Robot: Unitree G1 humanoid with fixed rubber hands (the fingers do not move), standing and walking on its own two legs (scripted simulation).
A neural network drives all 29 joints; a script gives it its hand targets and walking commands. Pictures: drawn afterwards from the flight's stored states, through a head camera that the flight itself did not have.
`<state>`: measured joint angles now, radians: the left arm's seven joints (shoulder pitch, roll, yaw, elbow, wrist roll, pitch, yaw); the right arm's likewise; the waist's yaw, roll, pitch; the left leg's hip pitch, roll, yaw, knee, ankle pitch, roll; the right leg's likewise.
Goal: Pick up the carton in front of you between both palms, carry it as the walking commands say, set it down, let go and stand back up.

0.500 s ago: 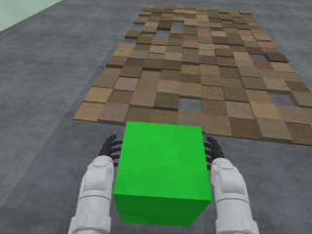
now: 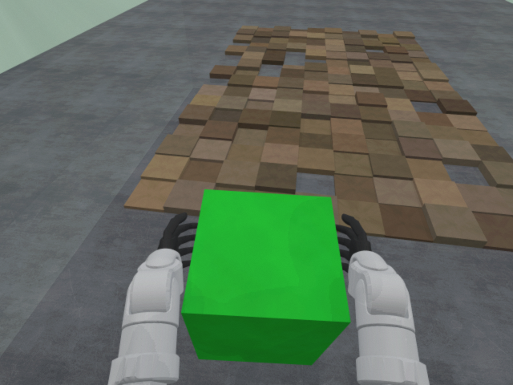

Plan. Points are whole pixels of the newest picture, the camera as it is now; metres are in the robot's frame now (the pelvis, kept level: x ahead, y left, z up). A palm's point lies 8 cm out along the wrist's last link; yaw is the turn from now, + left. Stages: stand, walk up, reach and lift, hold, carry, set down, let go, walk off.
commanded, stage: carry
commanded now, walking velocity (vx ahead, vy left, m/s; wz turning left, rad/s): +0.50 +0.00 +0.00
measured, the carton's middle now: (261, 282) +0.29 +0.01 +0.00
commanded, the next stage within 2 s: none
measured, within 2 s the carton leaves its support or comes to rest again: neither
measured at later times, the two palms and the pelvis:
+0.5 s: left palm (189, 190) +0.43 +0.15 +0.09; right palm (346, 186) +0.45 -0.15 +0.09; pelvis +0.21 -0.01 +0.00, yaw +3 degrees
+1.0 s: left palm (195, 113) +0.76 +0.19 +0.08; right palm (306, 116) +0.74 -0.11 +0.08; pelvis +0.52 +0.05 +0.01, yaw -1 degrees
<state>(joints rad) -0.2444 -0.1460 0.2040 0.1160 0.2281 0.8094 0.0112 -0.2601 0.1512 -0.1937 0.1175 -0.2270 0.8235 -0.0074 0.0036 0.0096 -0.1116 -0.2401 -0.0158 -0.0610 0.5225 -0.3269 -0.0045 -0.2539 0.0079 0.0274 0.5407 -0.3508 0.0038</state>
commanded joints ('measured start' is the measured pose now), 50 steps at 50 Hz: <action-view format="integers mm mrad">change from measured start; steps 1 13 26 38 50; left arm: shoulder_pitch -570 -325 -173 -83 -21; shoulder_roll -898 -764 -702 -642 -827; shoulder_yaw -684 -780 -749 -777 -800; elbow -153 -571 -761 -752 -664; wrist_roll -326 -466 -461 -464 -382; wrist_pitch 31 321 383 380 304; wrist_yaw -197 -28 57 4 -18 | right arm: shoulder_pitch -510 -200 -109 -31 -52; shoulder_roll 920 811 721 702 832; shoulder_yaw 668 720 734 746 831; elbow -145 -513 -679 -705 -682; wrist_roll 306 385 463 396 468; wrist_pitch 30 298 372 355 295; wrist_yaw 167 -9 -59 -63 36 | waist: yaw -6 -42 16 -18 -16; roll -6 155 -39 -162 109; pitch -167 -119 -147 -154 -147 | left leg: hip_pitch -105 471 -557 146 160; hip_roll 100 383 149 -41 303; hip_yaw -60 -332 119 389 57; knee -85 -187 498 -20 -412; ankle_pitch -324 426 5 194 66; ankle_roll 44 235 1 41 112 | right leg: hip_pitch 8 -608 364 165 -360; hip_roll -102 -44 -339 -181 -145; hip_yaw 74 -141 145 -282 -115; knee -120 237 -355 40 409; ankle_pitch -253 -258 261 816 185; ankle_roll -40 -3 -152 -33 -3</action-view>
